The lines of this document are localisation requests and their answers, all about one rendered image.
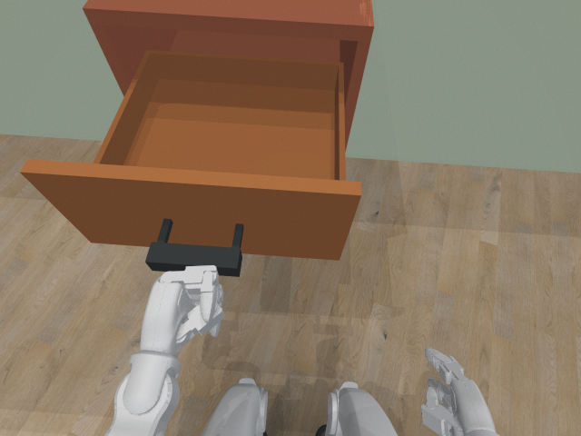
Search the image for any robot thigh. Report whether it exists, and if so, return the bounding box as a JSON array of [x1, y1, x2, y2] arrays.
[[202, 383, 268, 436], [328, 388, 398, 436]]

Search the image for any handle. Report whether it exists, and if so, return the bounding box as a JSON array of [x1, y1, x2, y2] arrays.
[[145, 219, 244, 277]]

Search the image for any left robot forearm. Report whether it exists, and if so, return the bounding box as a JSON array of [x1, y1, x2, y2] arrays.
[[104, 351, 182, 436]]

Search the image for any robot right hand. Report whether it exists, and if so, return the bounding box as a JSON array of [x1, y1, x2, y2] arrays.
[[421, 348, 496, 436]]

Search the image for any drawer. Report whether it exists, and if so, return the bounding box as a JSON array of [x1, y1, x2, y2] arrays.
[[20, 50, 361, 261]]

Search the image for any robot left thigh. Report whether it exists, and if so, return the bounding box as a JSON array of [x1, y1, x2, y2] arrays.
[[202, 383, 268, 436]]

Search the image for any cabinet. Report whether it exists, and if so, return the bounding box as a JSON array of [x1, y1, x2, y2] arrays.
[[83, 0, 374, 153]]

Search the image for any robot left hand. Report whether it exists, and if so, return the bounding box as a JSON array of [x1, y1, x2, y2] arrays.
[[140, 265, 224, 358]]

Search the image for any robot right thigh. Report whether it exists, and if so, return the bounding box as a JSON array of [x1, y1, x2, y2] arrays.
[[328, 388, 398, 436]]

